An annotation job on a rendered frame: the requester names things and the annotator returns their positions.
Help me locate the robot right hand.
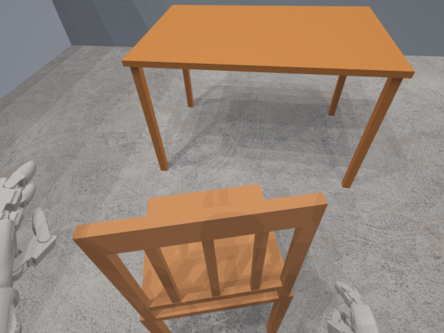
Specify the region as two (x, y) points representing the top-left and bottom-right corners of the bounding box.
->
(327, 281), (380, 333)

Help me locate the chair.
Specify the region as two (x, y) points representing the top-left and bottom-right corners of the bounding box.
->
(73, 184), (328, 333)

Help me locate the table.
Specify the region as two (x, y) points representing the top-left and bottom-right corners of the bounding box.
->
(122, 5), (415, 188)

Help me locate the robot left hand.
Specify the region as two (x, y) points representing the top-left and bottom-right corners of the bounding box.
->
(0, 161), (56, 287)

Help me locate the robot left forearm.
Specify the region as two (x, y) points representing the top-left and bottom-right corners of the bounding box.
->
(0, 287), (22, 333)

